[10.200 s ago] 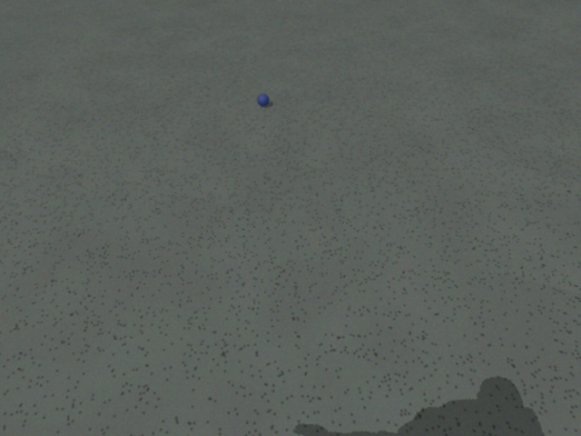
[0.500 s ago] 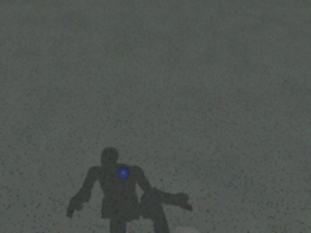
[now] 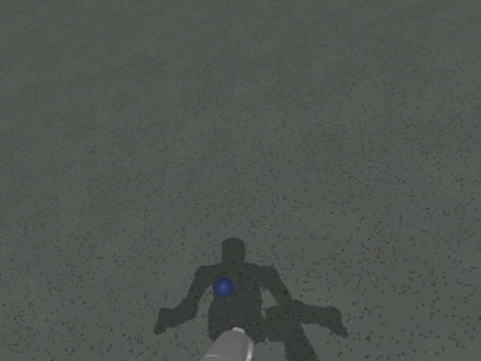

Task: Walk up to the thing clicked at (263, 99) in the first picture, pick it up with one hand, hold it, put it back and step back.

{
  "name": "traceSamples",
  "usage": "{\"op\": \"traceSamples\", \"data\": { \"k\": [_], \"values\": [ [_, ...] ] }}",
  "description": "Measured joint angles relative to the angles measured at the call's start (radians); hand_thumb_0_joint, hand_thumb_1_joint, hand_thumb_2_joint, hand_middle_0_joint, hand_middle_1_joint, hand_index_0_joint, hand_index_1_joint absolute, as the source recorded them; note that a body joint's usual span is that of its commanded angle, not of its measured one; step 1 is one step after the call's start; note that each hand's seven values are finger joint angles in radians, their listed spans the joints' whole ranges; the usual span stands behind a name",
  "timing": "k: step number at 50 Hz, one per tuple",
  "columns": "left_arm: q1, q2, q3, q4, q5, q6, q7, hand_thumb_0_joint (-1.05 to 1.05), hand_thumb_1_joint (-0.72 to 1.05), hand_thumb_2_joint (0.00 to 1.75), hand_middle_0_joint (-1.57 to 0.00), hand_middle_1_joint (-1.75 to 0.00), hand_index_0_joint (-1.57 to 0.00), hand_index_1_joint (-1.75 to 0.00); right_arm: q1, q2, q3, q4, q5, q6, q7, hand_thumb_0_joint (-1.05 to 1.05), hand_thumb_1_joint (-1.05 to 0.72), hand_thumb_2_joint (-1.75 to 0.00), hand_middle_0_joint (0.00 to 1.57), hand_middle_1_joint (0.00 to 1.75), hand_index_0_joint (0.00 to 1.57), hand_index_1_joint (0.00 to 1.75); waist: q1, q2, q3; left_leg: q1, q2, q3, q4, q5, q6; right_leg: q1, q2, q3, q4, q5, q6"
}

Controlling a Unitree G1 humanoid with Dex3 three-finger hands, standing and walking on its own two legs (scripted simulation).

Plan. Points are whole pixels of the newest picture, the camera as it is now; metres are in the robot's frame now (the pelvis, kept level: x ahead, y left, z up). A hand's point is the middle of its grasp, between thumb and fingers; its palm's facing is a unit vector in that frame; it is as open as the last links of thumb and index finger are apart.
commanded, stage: walk up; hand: left
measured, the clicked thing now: (223, 287) +0.51 +0.25 -0.73
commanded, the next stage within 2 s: stand in 0.16 s
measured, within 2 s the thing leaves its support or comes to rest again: neither
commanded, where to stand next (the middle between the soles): +0.11 +0.03 m, yaw -2 degrees
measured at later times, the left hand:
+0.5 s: hand out of the picture +0.09 +0.26 -0.15, palm faces -0.03 -0.94 -0.34, open 7.4 cm
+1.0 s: hand out of the picture +0.09 +0.26 -0.14, palm faces -0.02 -0.94 -0.34, open 7.4 cm
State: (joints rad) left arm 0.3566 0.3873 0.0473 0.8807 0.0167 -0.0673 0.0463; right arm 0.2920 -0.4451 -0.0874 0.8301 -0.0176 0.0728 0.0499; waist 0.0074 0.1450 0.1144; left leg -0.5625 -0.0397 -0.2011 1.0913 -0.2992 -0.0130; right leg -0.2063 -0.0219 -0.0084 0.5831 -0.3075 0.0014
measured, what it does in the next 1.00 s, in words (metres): steps on the spot: left foot, then right foot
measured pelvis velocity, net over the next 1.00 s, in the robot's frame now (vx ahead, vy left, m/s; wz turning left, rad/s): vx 0.01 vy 0.01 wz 0.02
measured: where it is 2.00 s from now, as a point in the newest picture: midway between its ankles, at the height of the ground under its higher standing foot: outside the picture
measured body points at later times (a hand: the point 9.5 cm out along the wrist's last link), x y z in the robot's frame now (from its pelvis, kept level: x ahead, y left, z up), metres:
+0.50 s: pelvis +0.00 +0.02 +0.00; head +0.01 +0.02 +0.45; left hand +0.09 +0.31 -0.13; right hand +0.11 -0.29 -0.11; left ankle +0.04 +0.16 -0.73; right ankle +0.03 -0.12 -0.73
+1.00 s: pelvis +0.01 +0.01 +0.01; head +0.01 +0.01 +0.46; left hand +0.09 +0.31 -0.12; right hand +0.06 -0.30 -0.12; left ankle +0.04 +0.16 -0.73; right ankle +0.03 -0.12 -0.73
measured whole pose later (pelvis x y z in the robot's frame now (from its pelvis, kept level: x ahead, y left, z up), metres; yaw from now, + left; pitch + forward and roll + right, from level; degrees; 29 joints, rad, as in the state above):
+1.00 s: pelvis +0.01 +0.01 +0.01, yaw +1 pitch -3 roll +0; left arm 0.11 0.36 0.00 1.12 0.01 -0.02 -0.02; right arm 0.14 -0.36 -0.01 1.15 -0.01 0.00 0.02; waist -0.02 0.00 0.06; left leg -0.17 0.04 -0.05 0.37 -0.15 -0.05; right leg -0.14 0.01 0.02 0.39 -0.19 0.00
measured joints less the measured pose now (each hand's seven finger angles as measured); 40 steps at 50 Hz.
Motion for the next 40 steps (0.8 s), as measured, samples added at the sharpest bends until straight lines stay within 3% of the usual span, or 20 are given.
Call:
{"op": "traceSamples", "data": {
  "k": [3,7,9,11,15,20,21,23,27,40],
  "values": [
    [-0.052,0.005,0.004,-0.034,0.005,0.025,-0.001,0.01,0.90,0.90,-0.21,-0.30,-0.20,-0.30,-0.017,0.021,0.012,0.009,0.017,0.002,-0.023,0.01,-0.90,-0.90,0.20,0.30,0.20,0.30,0.000,-0.027,0.039,0.041,-0.009,0.023,-0.091,-0.028,0.001,-0.045,-0.029,0.005,0.052,-0.026,0.012],
    [-0.134,0.019,-0.003,-0.079,-0.003,0.051,-0.007,0.01,0.90,0.90,-0.21,-0.30,-0.20,-0.30,-0.020,0.039,0.030,0.022,0.019,-0.018,-0.038,0.01,-0.90,-0.90,0.20,0.30,0.21,0.30,-0.009,-0.071,0.065,0.173,0.014,0.138,-0.363,0.010,0.011,-0.119,-0.063,-0.012,0.186,-0.100,0.032],
    [-0.187,0.032,0.000,-0.074,-0.014,0.061,-0.006,0.01,0.90,0.90,-0.21,-0.30,-0.20,-0.30,-0.052,0.070,0.034,0.042,0.008,-0.030,-0.043,0.01,-0.90,-0.90,0.20,0.30,0.21,0.30,-0.008,-0.154,0.102,0.198,-0.029,0.176,-0.388,-0.007,0.011,-0.155,-0.106,0.031,0.279,-0.124,0.022],
    [-0.206,0.018,-0.002,-0.066,-0.017,0.072,-0.005,0.01,0.90,0.90,-0.20,-0.30,-0.20,-0.30,-0.065,0.086,0.049,0.047,0.002,-0.060,-0.041,0.01,-0.90,-0.90,0.20,0.30,0.21,0.30,-0.010,-0.177,0.104,0.200,-0.022,0.177,-0.377,-0.005,0.017,-0.179,-0.053,0.094,0.351,-0.199,0.003],
    [-0.221,0.000,-0.026,-0.021,-0.019,0.082,-0.020,0.01,0.91,0.90,-0.20,-0.30,-0.20,-0.30,-0.078,0.112,0.058,0.063,0.003,-0.089,-0.050,0.01,-0.90,-0.90,0.20,0.30,0.21,0.30,-0.023,-0.201,0.054,0.229,0.007,0.159,-0.423,0.016,0.018,-0.185,0.007,0.114,0.387,-0.241,-0.015],
    [-0.210,-0.015,-0.037,0.035,-0.019,0.072,-0.037,0.01,0.91,0.90,-0.21,-0.30,-0.20,-0.30,-0.116,0.111,0.058,0.080,-0.002,-0.093,-0.051,0.01,-0.90,-0.90,0.20,0.30,0.21,0.30,-0.020,-0.213,0.005,0.275,0.035,0.174,-0.471,0.029,0.005,-0.104,0.002,0.074,0.193,-0.198,0.002],
    [-0.207,-0.018,-0.039,0.047,-0.019,0.068,-0.039,0.01,0.91,0.90,-0.21,-0.30,-0.20,-0.30,-0.126,0.107,0.056,0.085,-0.001,-0.091,-0.050,0.01,-0.90,-0.90,0.20,0.30,0.21,0.30,-0.019,-0.210,-0.002,0.281,0.038,0.177,-0.473,0.029,0.001,-0.074,0.000,0.064,0.125,-0.159,0.005],
    [-0.207,-0.033,-0.042,0.077,-0.011,0.058,-0.040,0.01,0.91,0.90,-0.21,-0.30,-0.20,-0.30,-0.146,0.092,0.049,0.099,0.008,-0.085,-0.050,0.01,-0.90,-0.90,0.20,0.30,0.21,0.30,-0.021,-0.175,0.000,0.295,0.056,0.163,-0.468,0.026,-0.010,-0.023,0.016,0.046,0.025,0.025,0.015],
    [-0.188,-0.039,-0.057,0.129,0.006,0.050,-0.050,0.01,0.90,0.90,-0.21,-0.30,-0.20,-0.30,-0.166,0.086,0.051,0.140,0.023,-0.073,-0.046,0.01,-0.90,-0.90,0.20,0.30,0.21,0.30,-0.025,-0.148,-0.035,0.339,0.055,0.157,-0.552,0.066,-0.011,0.007,0.013,0.039,-0.024,0.036,0.013],
    [-0.217,-0.016,-0.048,0.217,-0.007,0.046,-0.061,0.01,0.90,0.90,-0.21,-0.30,-0.20,-0.30,-0.156,0.087,0.069,0.278,0.012,-0.079,-0.020,0.01,-0.90,-0.90,0.20,0.30,0.21,0.30,-0.019,-0.115,-0.052,0.393,0.076,0.143,-0.694,0.145,-0.031,0.061,0.030,0.024,-0.159,0.105,-0.002]
  ]
}}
